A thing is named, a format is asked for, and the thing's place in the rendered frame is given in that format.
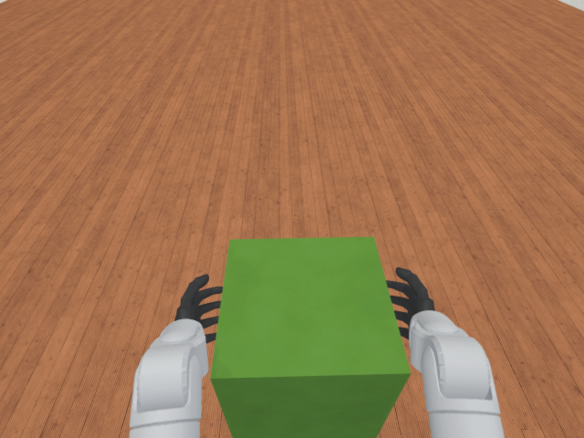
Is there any robot left hand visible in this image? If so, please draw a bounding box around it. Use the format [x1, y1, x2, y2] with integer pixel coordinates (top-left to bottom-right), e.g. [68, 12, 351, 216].
[174, 274, 223, 343]

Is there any carton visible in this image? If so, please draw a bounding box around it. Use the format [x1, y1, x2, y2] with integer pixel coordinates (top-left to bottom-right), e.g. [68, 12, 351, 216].
[210, 236, 411, 438]

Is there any robot right hand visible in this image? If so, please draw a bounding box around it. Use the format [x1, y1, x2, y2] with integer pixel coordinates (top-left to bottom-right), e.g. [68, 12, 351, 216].
[386, 267, 435, 339]

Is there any robot left forearm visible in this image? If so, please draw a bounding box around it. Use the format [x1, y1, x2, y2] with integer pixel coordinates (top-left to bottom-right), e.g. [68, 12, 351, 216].
[130, 318, 209, 438]

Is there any robot right forearm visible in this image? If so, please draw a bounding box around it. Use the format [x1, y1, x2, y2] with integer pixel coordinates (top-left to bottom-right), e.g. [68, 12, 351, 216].
[409, 310, 505, 438]

